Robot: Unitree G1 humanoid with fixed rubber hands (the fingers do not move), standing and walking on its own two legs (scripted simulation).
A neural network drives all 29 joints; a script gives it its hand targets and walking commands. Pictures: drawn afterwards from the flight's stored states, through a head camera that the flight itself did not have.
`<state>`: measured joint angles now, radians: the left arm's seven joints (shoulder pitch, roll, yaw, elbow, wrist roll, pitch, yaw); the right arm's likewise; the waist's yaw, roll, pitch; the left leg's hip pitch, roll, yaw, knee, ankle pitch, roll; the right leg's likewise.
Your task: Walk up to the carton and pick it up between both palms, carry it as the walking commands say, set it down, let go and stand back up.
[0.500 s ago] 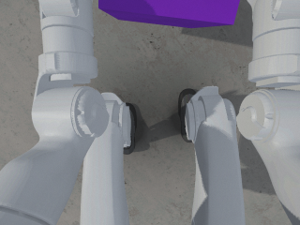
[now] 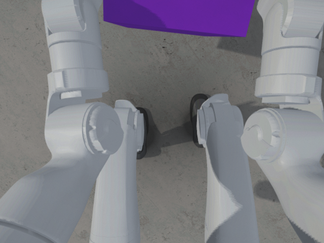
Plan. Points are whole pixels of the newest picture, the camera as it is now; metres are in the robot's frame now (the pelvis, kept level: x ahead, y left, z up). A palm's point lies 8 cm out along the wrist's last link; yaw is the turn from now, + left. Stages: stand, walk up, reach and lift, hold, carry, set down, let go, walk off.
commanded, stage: reach and lift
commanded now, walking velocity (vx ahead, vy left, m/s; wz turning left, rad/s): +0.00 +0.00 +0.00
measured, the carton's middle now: out of the picture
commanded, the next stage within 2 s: none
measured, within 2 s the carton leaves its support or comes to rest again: neither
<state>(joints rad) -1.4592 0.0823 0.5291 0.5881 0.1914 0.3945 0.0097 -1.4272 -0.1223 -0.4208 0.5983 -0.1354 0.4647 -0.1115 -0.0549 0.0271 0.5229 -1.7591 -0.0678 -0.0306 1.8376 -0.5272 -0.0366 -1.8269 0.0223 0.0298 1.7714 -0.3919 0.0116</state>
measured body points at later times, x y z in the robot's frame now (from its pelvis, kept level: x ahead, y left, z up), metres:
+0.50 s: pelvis +0.03 +0.00 +0.05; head +0.29 -0.02 +0.42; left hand +0.57 +0.12 +0.01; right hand +0.54 -0.17 -0.01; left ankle +0.13 +0.13 -0.45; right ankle +0.17 -0.12 -0.45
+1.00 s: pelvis +0.07 +0.01 +0.12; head +0.29 +0.00 +0.51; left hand +0.55 +0.12 +0.07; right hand +0.52 -0.17 +0.06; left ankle +0.13 +0.13 -0.45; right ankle +0.17 -0.12 -0.45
